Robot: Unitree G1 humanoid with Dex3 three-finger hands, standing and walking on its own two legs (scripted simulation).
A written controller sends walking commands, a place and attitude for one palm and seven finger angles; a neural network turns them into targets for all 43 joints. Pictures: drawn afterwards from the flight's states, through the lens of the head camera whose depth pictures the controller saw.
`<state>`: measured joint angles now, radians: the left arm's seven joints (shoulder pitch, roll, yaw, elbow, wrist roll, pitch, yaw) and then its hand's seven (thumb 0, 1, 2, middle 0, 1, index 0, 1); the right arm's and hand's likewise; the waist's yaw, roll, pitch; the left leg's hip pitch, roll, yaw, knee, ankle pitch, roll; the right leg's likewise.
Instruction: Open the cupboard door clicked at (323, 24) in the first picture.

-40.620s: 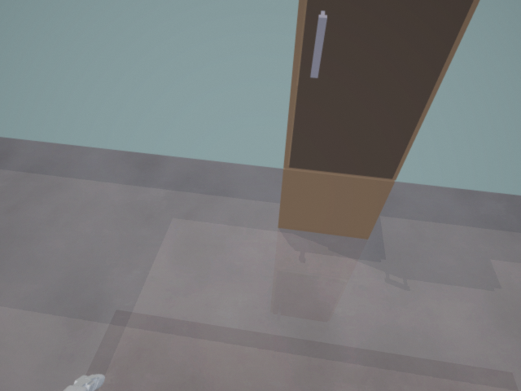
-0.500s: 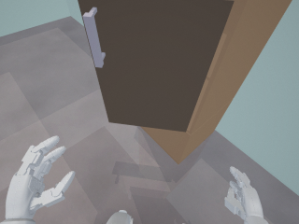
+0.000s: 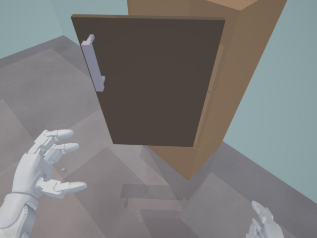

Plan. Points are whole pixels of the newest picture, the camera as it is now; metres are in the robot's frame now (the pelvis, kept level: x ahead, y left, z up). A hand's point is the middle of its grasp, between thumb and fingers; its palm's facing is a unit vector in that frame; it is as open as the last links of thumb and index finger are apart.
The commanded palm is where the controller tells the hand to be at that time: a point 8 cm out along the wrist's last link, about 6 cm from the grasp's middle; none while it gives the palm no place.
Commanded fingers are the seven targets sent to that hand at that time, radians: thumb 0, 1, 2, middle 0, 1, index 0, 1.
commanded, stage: raise the hand with hooked fingers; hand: left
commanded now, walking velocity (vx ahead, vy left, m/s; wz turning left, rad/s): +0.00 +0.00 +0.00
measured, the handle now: (95, 64) +0.54 +0.23 +0.15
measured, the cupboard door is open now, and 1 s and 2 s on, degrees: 41 41 41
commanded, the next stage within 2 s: move the hooked fingers beside the handle in 1.02 s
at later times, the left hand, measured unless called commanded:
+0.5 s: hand (31, 119) +0.30 +0.28 +0.18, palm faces +0.13 -0.99 -0.07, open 13.9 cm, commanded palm +0.27 +0.32 +0.17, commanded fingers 0.00 -0.50 0.30 -0.30 -1.20 -0.30 -1.20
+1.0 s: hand (47, 115) +0.32 +0.26 +0.17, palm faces +0.10 -0.99 -0.06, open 13.9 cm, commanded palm +0.28 +0.30 +0.17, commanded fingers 0.00 -0.50 0.30 -0.30 -1.20 -0.30 -1.20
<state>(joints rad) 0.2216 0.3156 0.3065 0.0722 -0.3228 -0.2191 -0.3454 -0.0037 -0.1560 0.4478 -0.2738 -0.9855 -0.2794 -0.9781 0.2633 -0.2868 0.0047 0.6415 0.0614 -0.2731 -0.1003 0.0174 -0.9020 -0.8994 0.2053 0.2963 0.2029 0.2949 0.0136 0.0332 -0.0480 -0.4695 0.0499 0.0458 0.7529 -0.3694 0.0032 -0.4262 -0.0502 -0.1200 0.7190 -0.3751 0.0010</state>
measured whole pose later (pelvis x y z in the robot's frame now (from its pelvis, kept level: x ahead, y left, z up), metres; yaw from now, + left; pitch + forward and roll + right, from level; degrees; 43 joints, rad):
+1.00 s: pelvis +0.01 -0.01 +0.02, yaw -1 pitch +0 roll +0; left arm -0.16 0.44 0.46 0.29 -0.31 0.05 -0.40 -0.02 -0.50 0.30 -0.30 -1.20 -0.30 -1.20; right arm 0.23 -0.28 0.05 0.63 0.08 -0.23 -0.13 0.02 -0.90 -0.90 0.21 0.30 0.20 0.30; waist 0.03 0.05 -0.02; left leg -0.23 0.05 0.06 0.51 -0.27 -0.01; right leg -0.21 -0.03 -0.11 0.50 -0.29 -0.01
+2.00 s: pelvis +0.01 +0.00 +0.02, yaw -1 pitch +4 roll -1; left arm -0.55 0.53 0.45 0.79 -0.23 -0.08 -0.40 -0.02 -0.50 0.30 -0.30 -1.20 -0.31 -1.20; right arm 0.31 -0.29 0.04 0.67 0.07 -0.16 -0.11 0.01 -0.90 -0.90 0.21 0.30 0.20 0.30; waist -0.03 0.03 -0.03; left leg -0.35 0.04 0.07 0.56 -0.29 0.01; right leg -0.32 -0.04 -0.10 0.54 -0.29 0.01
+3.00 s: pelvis +0.02 +0.02 +0.01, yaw -3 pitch +12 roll -2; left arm -0.82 0.70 0.52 1.15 -0.16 -0.20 -0.47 -0.02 -0.49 0.30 -0.30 -1.20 -0.30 -1.20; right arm 0.41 -0.30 0.03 0.65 0.05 0.02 -0.08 0.01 -0.90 -0.90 0.21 0.30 0.21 0.30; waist -0.11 0.01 -0.07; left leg -0.54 0.06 0.09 0.66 -0.34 0.02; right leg -0.50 -0.03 -0.07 0.59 -0.30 0.02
